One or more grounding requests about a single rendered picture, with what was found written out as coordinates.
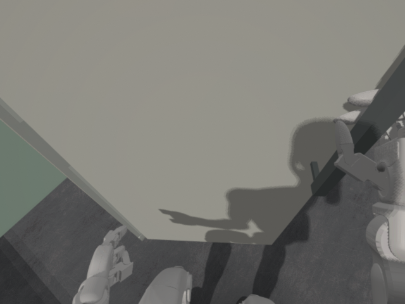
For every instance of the left robot hand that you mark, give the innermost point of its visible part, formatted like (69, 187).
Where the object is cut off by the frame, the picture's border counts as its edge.
(105, 257)

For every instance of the right robot hand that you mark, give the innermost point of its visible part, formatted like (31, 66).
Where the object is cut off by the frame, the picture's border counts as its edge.
(390, 184)

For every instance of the robot left thigh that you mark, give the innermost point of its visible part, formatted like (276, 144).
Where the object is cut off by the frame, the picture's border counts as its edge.
(171, 286)

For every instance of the fridge door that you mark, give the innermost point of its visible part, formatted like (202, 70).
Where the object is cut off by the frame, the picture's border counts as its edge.
(196, 119)

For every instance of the handle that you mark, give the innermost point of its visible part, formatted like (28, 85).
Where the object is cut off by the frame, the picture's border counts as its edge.
(384, 110)

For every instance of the robot right forearm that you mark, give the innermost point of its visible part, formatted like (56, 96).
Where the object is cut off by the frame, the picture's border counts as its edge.
(385, 235)

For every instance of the robot left forearm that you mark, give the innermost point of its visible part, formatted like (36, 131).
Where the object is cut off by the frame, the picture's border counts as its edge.
(94, 290)

